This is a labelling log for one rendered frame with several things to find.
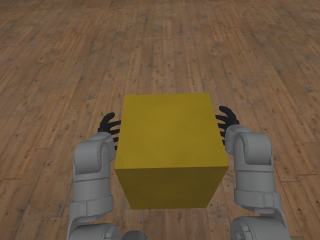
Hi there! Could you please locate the robot right hand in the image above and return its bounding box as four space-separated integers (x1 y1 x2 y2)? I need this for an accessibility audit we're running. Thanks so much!
215 106 240 145

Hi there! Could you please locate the robot left upper arm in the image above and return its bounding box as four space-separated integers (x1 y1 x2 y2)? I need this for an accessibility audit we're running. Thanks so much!
68 223 122 240

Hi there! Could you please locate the robot right upper arm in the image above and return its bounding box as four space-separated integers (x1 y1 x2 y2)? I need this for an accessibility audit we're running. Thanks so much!
230 216 291 240

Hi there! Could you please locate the carton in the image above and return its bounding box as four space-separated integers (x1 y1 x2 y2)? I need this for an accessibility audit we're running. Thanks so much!
114 93 229 210

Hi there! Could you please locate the left robot forearm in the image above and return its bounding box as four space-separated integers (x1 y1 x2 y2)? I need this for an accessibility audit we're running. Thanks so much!
66 131 116 240

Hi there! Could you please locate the robot left hand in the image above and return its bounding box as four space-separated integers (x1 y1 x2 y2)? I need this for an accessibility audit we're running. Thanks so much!
97 112 121 151

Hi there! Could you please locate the robot left thigh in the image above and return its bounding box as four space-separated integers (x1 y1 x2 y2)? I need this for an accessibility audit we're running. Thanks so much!
121 230 148 240

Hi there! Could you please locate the right robot forearm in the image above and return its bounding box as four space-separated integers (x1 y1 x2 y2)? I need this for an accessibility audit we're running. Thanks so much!
224 124 291 240

